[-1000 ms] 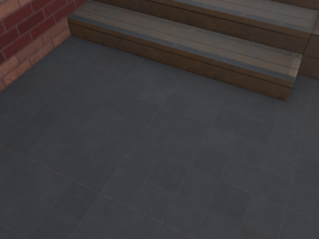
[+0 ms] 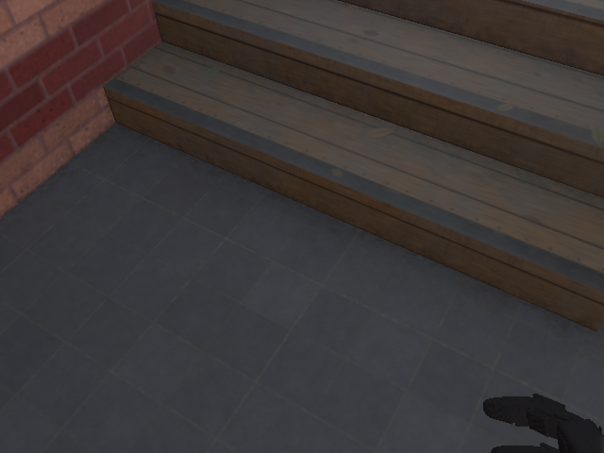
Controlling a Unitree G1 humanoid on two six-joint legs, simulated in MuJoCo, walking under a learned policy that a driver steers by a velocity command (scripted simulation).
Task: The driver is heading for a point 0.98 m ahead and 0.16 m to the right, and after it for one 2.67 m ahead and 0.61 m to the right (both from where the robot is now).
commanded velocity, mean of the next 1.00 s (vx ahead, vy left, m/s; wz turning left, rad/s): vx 0.92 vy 0.00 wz -0.13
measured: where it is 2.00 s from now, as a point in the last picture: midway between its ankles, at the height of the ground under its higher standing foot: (422, 108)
